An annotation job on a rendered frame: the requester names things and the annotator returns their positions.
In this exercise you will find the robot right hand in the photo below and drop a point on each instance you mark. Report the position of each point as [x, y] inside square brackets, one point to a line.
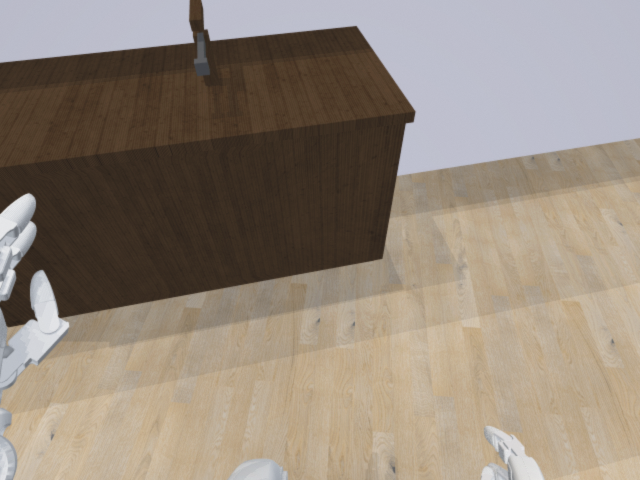
[511, 451]

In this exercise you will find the tap lever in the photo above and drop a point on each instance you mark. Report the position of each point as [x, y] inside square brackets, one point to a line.
[201, 63]

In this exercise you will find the counter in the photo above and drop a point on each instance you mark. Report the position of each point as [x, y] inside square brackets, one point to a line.
[152, 182]

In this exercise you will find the left robot thigh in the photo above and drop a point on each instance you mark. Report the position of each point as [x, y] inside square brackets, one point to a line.
[259, 469]

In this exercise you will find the robot left hand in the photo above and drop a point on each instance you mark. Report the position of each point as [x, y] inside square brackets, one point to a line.
[35, 340]

